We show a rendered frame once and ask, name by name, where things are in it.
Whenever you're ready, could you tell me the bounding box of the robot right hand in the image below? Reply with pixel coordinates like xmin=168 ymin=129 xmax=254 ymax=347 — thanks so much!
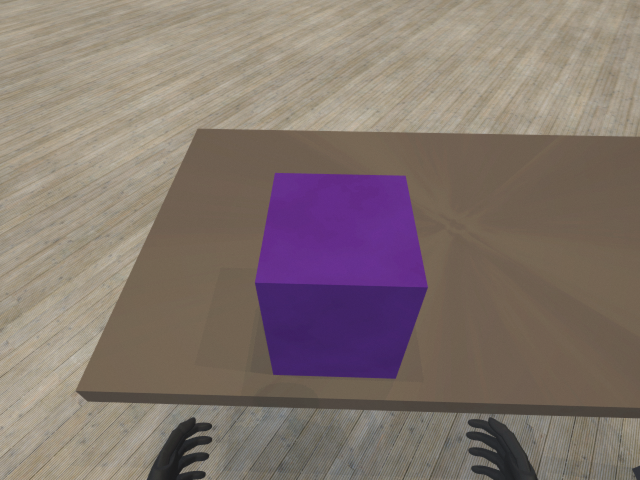
xmin=466 ymin=417 xmax=538 ymax=480

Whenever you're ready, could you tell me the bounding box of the table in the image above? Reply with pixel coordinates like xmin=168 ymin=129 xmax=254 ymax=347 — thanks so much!
xmin=76 ymin=129 xmax=640 ymax=480

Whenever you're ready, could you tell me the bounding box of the robot left hand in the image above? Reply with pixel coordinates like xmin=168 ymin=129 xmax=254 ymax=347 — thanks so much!
xmin=147 ymin=417 xmax=212 ymax=480

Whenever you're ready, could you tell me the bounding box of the carton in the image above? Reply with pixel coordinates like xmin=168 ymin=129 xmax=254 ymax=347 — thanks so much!
xmin=255 ymin=173 xmax=428 ymax=379

